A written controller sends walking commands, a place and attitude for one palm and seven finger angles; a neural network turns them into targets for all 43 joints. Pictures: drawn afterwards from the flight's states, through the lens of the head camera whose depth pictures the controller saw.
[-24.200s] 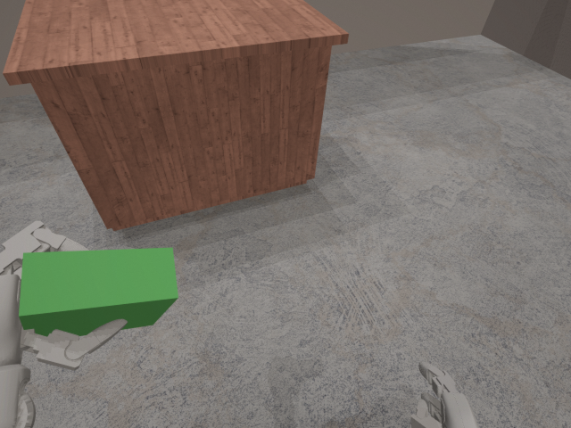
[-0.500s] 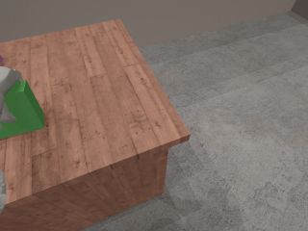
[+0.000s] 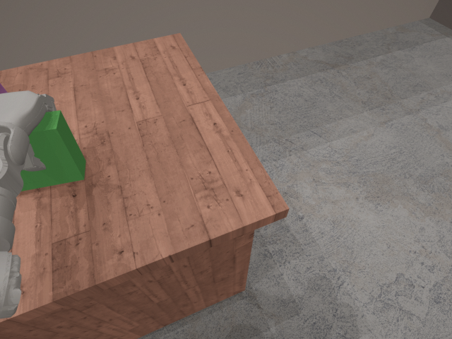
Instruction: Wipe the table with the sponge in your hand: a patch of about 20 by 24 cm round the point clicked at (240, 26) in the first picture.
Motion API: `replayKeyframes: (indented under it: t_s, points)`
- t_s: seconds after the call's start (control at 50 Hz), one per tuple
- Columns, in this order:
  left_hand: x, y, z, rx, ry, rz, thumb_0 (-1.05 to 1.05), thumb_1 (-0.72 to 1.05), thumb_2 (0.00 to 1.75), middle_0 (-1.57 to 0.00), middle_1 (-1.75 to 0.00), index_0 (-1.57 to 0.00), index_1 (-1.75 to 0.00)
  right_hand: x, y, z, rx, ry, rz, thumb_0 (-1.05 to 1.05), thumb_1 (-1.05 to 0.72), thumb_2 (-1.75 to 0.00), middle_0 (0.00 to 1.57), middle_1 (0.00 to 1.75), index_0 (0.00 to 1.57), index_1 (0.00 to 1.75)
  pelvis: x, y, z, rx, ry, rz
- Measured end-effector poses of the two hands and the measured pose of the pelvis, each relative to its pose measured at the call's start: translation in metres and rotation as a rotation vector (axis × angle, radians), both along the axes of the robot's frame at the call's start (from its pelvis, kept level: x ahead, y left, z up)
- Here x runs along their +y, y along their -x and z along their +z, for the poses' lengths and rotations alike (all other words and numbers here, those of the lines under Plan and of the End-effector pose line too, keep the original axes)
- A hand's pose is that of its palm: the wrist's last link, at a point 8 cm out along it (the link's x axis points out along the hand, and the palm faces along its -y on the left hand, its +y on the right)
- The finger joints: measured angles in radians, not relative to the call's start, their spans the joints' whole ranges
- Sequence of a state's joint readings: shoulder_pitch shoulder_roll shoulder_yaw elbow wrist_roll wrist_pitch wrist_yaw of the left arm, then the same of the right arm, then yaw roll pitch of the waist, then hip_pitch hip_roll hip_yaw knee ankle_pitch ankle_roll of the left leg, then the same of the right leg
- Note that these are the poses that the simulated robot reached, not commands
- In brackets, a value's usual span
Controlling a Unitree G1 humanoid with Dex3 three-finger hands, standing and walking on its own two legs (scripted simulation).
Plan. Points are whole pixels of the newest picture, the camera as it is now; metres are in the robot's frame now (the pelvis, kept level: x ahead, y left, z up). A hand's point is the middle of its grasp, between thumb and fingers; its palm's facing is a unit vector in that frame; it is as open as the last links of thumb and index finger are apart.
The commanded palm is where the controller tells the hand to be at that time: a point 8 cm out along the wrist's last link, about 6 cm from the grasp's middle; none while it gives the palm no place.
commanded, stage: slide across to the middle lane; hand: left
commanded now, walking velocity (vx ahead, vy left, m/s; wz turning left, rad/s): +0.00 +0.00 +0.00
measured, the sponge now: (41, 161) +0.40 +0.37 +0.08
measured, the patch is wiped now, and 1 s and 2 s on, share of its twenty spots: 0.35 0.55 0.70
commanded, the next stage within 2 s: wipe back along the middle lane in 0.36 s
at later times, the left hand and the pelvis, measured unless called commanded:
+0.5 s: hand (64, 131) +0.43 +0.31 +0.13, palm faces -0.10 +0.03 -0.99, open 9.8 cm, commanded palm +0.41 +0.30 +0.18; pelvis +0.01 -0.02 +0.00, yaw +1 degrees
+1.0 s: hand (69, 151) +0.39 +0.28 +0.12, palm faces -0.03 +0.00 -1.00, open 9.9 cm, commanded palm +0.36 +0.28 +0.16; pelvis +0.01 -0.02 +0.00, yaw +0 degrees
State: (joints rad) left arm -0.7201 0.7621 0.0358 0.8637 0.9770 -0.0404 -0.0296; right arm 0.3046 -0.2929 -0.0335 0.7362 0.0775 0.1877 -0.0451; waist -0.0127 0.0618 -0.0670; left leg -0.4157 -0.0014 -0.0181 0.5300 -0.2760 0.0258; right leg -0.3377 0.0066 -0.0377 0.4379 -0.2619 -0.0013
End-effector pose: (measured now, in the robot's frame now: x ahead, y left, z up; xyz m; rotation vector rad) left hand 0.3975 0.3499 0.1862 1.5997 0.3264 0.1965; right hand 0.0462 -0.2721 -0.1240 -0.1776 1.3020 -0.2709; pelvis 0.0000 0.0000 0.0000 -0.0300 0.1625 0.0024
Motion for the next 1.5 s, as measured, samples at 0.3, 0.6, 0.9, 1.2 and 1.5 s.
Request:
replayKeyframes:
  t_s: [0.3, 0.6, 0.9, 1.2, 1.5]
  points:
    - [-0.033, -0.008, -0.001, -0.012, -0.001, 0.044, 0.0, -0.51, 1.09, -0.76, -1.37, -0.76, -1.4, 0.014, -0.063, 0.004, -0.147, -0.057, 0.079, 0.01, -0.9, -0.9, 0.2, 0.3, 0.2, 0.3, -0.005, -0.005, 0.004, -0.033, -0.014, 0.013]
    - [-0.067, -0.016, -0.001, -0.007, 0.01, 0.012, 0.0, -0.51, 1.09, -0.76, -1.37, -0.76, -1.4, -0.014, -0.055, 0.004, -0.125, -0.033, 0.049, 0.01, -0.9, -0.9, 0.2, 0.3, 0.2, 0.3, -0.018, -0.012, 0.004, -0.044, -0.02, 0.002]
    - [-0.071, 0.019, -0.007, -0.058, 0.034, 0.069, 0.0, -0.49, 1.09, -0.74, -1.39, -0.74, -1.42, -0.015, -0.078, 0.009, -0.205, -0.059, 0.073, 0.01, -0.91, -0.9, 0.2, 0.3, 0.2, 0.3, -0.025, -0.01, 0.005, -0.085, -0.025, 0.0]
    - [-0.076, 0.039, -0.009, -0.079, 0.037, 0.055, 0.0, -0.48, 1.09, -0.72, -1.41, -0.72, -1.44, 0.003, -0.113, 0.022, -0.318, -0.076, 0.134, 0.01, -0.9, -0.9, 0.2, 0.3, 0.2, 0.3, -0.021, -0.006, 0.004, -0.098, -0.025, 0.001]
    - [-0.086, 0.071, -0.009, -0.137, 0.044, 0.035, 0.01, -0.48, 1.09, -0.71, -1.42, -0.71, -1.45, 0.022, -0.125, 0.021, -0.359, -0.122, 0.152, 0.01, -0.9, -0.9, 0.2, 0.3, 0.2, 0.3, -0.011, -0.008, 0.003, -0.118, -0.025, -0.008]
